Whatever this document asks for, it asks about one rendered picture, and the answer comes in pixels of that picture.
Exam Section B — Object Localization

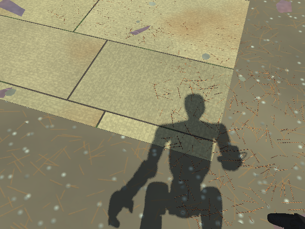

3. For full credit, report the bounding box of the right robot hand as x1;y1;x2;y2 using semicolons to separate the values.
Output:
267;213;305;229

